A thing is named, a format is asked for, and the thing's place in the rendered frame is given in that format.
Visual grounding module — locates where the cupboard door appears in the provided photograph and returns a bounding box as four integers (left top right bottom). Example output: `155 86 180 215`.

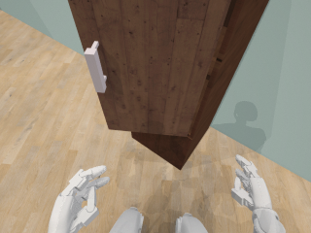
68 0 231 137

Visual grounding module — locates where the robot left hand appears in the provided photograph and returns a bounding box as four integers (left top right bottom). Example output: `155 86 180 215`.
48 165 110 233

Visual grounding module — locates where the left robot thigh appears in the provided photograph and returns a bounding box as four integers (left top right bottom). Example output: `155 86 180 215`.
109 209 144 233

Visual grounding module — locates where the handle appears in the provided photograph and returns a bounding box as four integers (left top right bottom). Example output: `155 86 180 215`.
84 41 107 93

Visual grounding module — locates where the left robot shin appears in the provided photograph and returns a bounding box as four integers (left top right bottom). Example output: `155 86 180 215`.
129 207 138 212

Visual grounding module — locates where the robot right forearm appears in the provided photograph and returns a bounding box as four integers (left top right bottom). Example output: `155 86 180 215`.
252 208 286 233

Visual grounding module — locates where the robot right hand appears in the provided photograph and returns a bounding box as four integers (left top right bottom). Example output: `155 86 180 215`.
231 154 272 212

